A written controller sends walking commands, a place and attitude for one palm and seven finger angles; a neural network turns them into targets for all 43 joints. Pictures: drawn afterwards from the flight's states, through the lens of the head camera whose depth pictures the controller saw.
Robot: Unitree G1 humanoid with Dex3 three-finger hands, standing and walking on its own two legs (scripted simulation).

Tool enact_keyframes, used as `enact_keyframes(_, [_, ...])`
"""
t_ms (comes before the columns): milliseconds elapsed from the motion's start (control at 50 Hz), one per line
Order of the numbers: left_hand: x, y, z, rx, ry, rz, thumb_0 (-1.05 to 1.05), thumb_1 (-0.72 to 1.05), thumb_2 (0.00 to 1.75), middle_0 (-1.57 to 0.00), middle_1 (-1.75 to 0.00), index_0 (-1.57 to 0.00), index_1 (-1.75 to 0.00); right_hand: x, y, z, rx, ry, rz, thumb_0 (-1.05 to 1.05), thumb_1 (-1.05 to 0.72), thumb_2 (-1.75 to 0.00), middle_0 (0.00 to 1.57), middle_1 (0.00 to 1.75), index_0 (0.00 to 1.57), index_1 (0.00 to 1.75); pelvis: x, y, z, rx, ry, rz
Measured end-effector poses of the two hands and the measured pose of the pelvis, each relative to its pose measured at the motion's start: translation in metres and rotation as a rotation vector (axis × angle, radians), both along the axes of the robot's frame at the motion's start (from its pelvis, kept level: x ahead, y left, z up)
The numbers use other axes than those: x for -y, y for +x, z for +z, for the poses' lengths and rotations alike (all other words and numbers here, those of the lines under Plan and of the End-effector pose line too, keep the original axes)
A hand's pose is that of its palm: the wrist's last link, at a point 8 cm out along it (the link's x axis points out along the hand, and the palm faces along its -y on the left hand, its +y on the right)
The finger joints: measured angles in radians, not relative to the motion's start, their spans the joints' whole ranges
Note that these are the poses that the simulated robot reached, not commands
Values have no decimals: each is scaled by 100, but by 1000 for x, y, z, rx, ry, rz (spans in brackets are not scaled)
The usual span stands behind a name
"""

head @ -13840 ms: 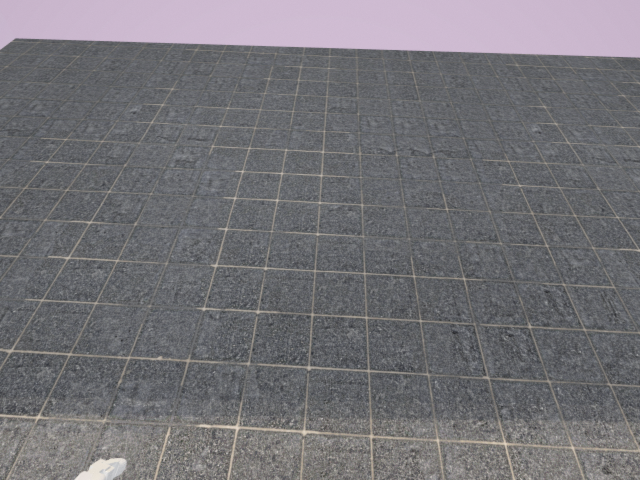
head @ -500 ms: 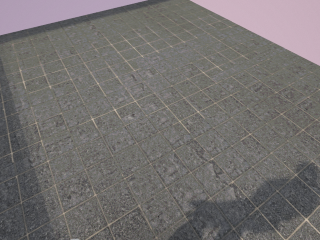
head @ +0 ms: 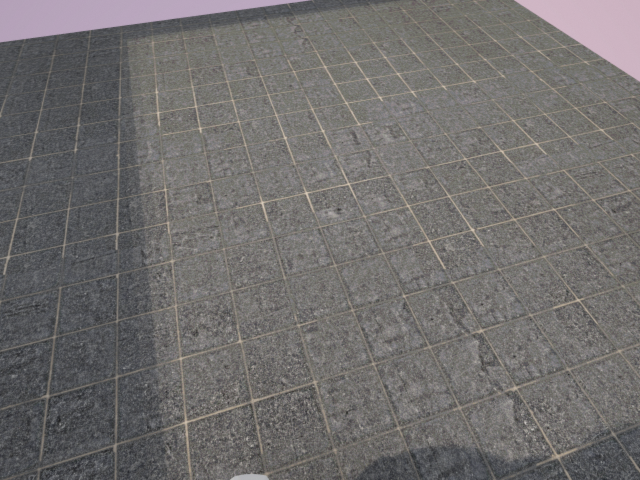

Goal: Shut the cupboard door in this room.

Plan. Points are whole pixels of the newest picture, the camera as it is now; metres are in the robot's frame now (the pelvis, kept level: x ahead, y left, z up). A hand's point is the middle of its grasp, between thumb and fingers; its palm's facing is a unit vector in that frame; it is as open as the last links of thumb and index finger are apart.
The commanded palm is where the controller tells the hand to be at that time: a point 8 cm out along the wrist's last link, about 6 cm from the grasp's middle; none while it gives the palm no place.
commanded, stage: turn or walk to find it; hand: left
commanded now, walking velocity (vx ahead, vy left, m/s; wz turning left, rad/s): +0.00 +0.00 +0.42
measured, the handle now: out of the picture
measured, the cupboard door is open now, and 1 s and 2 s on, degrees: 100 100 100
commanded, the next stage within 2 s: none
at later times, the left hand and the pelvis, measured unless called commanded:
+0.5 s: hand out of the picture +0.05 +0.22 -0.16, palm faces +0.20 -0.94 -0.27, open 7.4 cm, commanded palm none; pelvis -0.02 +0.00 -0.01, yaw +11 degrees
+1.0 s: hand out of the picture -0.11 +0.24 -0.19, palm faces +0.44 -0.86 -0.24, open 7.4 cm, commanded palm none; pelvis -0.05 +0.03 -0.01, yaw +24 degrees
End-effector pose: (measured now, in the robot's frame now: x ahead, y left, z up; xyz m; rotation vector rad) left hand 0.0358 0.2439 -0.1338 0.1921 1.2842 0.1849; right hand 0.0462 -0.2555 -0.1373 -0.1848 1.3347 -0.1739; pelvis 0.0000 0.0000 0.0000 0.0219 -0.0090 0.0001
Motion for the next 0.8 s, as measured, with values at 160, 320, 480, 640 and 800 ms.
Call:
enact_keyframes(160, [-47,-41,-19,-84,-7,102,1,91,90,-20,-30,-20,-29,-41,48,16,149,-39,115,1,-91,-90,20,30,20,30,-27,-8,-5,7,-24,50])
enact_keyframes(320, [-51,-25,-1,18,1,128,1,91,90,-20,-30,-20,-29,-56,55,19,153,-7,167,1,-90,-90,20,30,20,30,-30,-12,4,1,-38,112])
enact_keyframes(480, [-25,-2,10,136,38,136,1,91,90,-20,-30,-20,-29,-33,41,-6,94,37,176,1,-90,-89,20,30,20,30,-5,-15,-5,-7,-10,185])
enact_keyframes(640, [0,-38,19,123,47,214,1,91,90,-20,-30,-20,-29,-11,36,-11,17,39,227,1,-91,-90,20,30,20,30,7,-21,0,8,-1,276])
enact_keyframes(800, [-1,-95,5,50,7,319,1,90,90,-21,-30,-20,-30,-28,48,-2,-9,5,331,1,-91,-90,20,30,20,30,-2,-29,1,7,1,354])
